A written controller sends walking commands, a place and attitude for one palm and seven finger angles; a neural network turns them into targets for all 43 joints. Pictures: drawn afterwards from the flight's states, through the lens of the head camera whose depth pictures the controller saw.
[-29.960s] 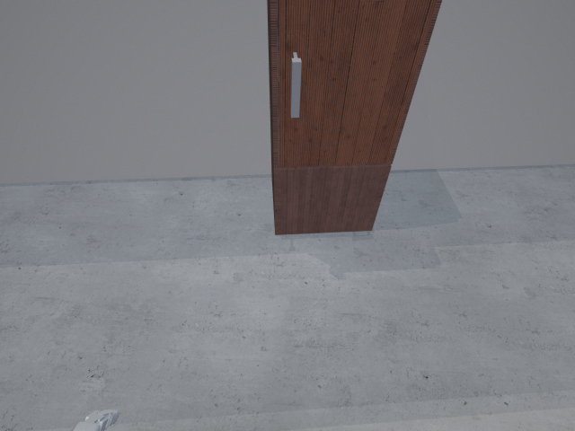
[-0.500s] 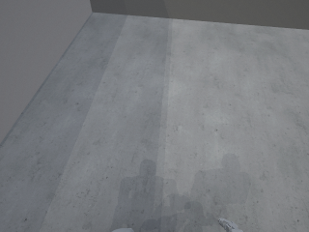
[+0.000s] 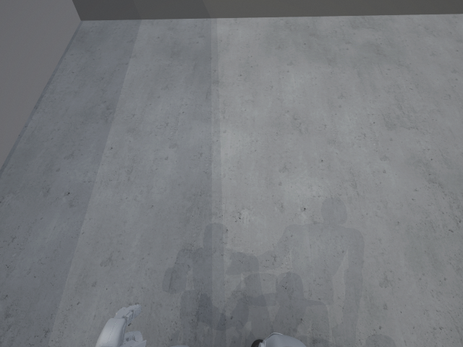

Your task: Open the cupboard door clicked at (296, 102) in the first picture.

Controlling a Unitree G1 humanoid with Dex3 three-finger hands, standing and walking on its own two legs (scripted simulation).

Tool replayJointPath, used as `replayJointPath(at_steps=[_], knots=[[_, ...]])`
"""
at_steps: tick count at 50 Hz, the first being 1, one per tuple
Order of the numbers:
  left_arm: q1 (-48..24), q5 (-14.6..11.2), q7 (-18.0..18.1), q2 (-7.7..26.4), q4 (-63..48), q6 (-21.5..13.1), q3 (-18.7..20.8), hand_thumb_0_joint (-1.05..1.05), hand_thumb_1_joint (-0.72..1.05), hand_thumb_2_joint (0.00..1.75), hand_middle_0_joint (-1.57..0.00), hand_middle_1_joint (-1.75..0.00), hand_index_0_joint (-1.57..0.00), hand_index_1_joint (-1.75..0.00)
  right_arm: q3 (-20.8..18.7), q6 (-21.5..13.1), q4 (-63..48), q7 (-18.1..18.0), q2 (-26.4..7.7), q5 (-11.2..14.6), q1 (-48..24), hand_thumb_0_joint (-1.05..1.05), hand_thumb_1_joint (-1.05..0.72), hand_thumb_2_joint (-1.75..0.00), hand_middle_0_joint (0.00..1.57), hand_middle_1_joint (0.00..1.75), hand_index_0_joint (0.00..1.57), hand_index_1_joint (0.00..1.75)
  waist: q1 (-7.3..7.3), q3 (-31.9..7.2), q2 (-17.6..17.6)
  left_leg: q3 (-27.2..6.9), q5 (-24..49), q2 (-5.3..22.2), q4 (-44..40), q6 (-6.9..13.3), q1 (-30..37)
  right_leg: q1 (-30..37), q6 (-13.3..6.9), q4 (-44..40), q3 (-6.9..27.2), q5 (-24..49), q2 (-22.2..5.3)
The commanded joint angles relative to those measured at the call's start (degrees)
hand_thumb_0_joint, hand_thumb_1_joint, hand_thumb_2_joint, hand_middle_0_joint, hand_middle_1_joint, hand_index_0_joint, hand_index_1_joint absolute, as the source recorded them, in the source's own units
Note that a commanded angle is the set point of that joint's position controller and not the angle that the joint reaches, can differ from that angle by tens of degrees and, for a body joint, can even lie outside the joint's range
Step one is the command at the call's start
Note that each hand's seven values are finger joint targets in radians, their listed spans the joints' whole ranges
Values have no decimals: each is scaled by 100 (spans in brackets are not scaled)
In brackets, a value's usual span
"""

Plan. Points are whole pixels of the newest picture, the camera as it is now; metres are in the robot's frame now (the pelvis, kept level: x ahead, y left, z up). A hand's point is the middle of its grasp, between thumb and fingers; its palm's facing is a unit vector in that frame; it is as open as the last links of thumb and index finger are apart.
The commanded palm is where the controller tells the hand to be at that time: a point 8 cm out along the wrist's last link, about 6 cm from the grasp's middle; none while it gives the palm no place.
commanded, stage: turn to face it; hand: left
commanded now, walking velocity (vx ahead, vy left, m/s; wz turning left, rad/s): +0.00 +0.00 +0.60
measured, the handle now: out of the picture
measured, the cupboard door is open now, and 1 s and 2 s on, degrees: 45 45 45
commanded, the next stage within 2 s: none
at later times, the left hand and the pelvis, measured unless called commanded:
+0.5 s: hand out of the picture +0.10 +0.26 -0.17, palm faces +0.32 -0.92 -0.25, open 7.4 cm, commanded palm none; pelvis +0.08 +0.02 +0.00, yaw +17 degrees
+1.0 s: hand out of the picture +0.06 +0.15 -0.14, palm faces +0.58 -0.77 -0.26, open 7.3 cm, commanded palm none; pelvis +0.12 -0.04 +0.01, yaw +36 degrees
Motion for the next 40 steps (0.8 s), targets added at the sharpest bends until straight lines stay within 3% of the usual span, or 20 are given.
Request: replayJointPath(at_steps=[1, 4, 11, 13, 14, 15, 16, 17, 19, 22, 25, 28, 30, 32, 33, 34, 35, 36, 37, 40], knots=[[910, -11, 141, 701, -14, 108, 165, 0, 90, 90, -20, -30, -20, -30, -124, 103, -584, 45, -415, -78, -50, 0, -90, -90, 20, 30, 20, 30, 281, -873, -590, -332, 358, 418, 367, -107, -955, 955, -578, -1484, 752, 3536, -1884], [563, 16, 113, 646, -177, 123, 208, 0, 90, 90, -20, -30, -20, -30, -141, 253, -582, 127, -284, -134, 96, 0, -90, -90, 20, 30, 20, 30, 17, -777, -636, 27, 920, 355, -193, -212, -693, 340, -380, -1697, 177, 2333, -1617], [614, 82, 84, 881, -322, 233, 418, 0, 90, 90, -20, -30, -20, -30, -265, 215, -1286, 237, -560, -166, -1036, 0, -90, -90, 20, 30, 20, 30, 255, -606, -867, 354, 975, 286, -1996, -197, -713, 753, -296, -1148, 4, 1445, -1895], [610, 59, 66, 929, -361, 296, 448, 0, 90, 90, -20, -30, -20, -30, -324, 188, -1335, 250, -822, -191, -783, 0, -90, -90, 20, 30, 20, 30, 74, -780, -402, 373, 1615, 170, -2959, -152, 33, 613, -41, -388, -202, 927, -1758], [661, 23, 50, 821, -439, 347, 439, 0, 90, 90, -20, -30, -20, -30, -399, 143, -1294, 250, -1160, -222, -478, 0, -90, -90, 20, 30, 20, 30, -63, -1001, 563, -223, 2477, 428, -3725, 28, 615, 258, 240, 583, -369, 308, -1401], [642, -42, 11, 483, -671, 397, 366, 0, 90, 90, -20, -30, -20, -30, -557, 93, -1351, 201, -1849, -280, -217, 0, -90, -90, 20, 30, 20, 30, -185, -1038, 2414, -2596, 4404, 1985, -4395, 900, 1016, -1103, 773, 2066, -403, -2455, -455], [219, 25, 34, 588, -883, 454, 314, 0, 90, 90, -20, -30, -20, -30, -584, 126, -1327, 111, -2085, -278, -88, 0, -90, -90, 20, 30, 20, 30, -300, -1175, 1851, -3174, 4674, 2478, -4553, 1482, 988, -1374, 714, 3095, 514, -2772, -223], [16, 39, 6, 627, -1029, 442, 317, 0, 90, 90, -20, -30, -20, -30, -581, 111, -1439, 85, -2069, -266, -283, 0, -90, -90, 20, 30, 20, 30, -159, -952, 966, -2869, 3699, 2374, -4629, 1512, 538, -1298, 640, 3393, 836, -2203, -366], [262, 92, -2, 601, -778, 455, 392, 0, 90, 90, -20, -30, -20, -30, -506, 67, -1624, 14, -1834, -248, -947, 0, -90, -90, 20, 30, 20, 30, 141, -1067, 1261, -2335, 3629, 1681, -4546, 1118, 599, -1596, 756, 3738, 1005, -1424, -289], [636, 60, -37, 675, -620, 496, 388, 0, 90, 90, -20, -30, -20, -30, -447, 13, -1766, 0, -1686, -192, -1260, 0, -90, -90, 20, 30, 20, 30, 334, -1271, 954, -1500, 4042, 1128, -4402, 886, 792, -1307, 842, 3464, 1004, -799, -214], [604, 13, -13, 683, -678, 513, 339, 0, 90, 90, -20, -30, -20, -30, -499, 32, -1754, 28, -1832, -202, -1180, 0, -90, -90, 20, 30, 20, 30, 261, -1452, 644, -1598, 4178, 1150, -4306, 1022, 1087, -1082, 885, 2658, 959, -1026, -102], [410, -9, -1, 670, -813, 505, 288, 0, 90, 90, -20, -30, -20, -30, -553, 97, -1739, 60, -1891, -225, -1169, 0, -90, -90, 20, 30, 20, 30, 164, -1303, 758, -1774, 3994, 1130, -4269, 1055, 941, -696, 863, 1678, 879, -1300, 18], [602, -38, 13, 682, -806, 489, 282, 0, 90, 90, -20, -30, -20, -30, -579, 149, -1791, 78, -1934, -224, -1361, 0, -90, -90, 20, 30, 20, 30, 232, -1239, 965, -1894, 3975, 1057, -4160, 1008, 578, -90, 810, 863, 773, -1319, 163], [1114, -47, 11, 799, -696, 434, 304, 0, 90, 90, -20, -30, -20, -30, -598, 190, -1873, 94, -1933, -174, -1680, 0, -90, -90, 20, 30, 20, 30, 484, -1251, 924, -1841, 3629, 803, -3843, 792, 91, 797, 770, -269, 671, -527, 290], [1397, -24, 43, 981, -621, 388, 362, 0, 90, 90, -20, -30, -20, -30, -593, 201, -1936, 104, -1760, -123, -1807, 0, -90, -90, 20, 30, 20, 30, 634, -1275, 527, -1713, 2817, 481, -3480, 526, -545, 1607, 709, -1161, 841, 41, 28], [1586, 79, 92, 1533, -596, 335, 473, 0, 90, 90, -20, -30, -20, -30, -532, 202, -2038, 150, -1357, -63, -1778, 0, -90, -90, 20, 30, 20, 30, 724, -1279, -1135, -900, 1025, -295, -2344, 51, -1667, 2311, 292, -1941, 2261, 62, -1399], [1475, 96, 119, 1863, -680, 355, 492, 0, 90, 90, -20, -30, -20, -30, -520, 198, -2159, 179, -1314, -104, -1996, 0, -90, -90, 20, 30, 20, 30, 774, -1009, -2008, -425, -642, -605, -808, -168, -2001, 1751, -361, -2026, 3297, 919, -2615], [1272, 67, 137, 1679, -719, 346, 416, 0, 90, 90, -20, -30, -20, -30, -541, 240, -2107, 219, -1483, -146, -1952, 0, -90, -90, 20, 30, 20, 30, 637, -842, -1507, -742, -426, -319, 112, -98, -1917, 1287, -573, -1818, 2769, 1084, -2491], [929, 64, 183, 1313, -781, 327, 387, 0, 90, 90, -20, -30, -20, -30, -575, 310, -1974, 220, -1451, -149, -1833, 0, -90, -90, 20, 30, 20, 30, 426, -747, -1636, -805, -105, -140, 472, -119, -1964, 1134, -495, -1790, 2392, 1164, -2226], [741, 35, 135, 1048, -862, 310, 291, 0, 90, 90, -20, -30, -20, -30, -480, 374, -1788, 308, -1226, -160, -1840, 0, -90, -90, 20, 30, 20, 30, 281, -666, -1128, -382, 583, -71, 457, -313, -1845, 1354, -264, -1332, 1133, 2351, -1497]])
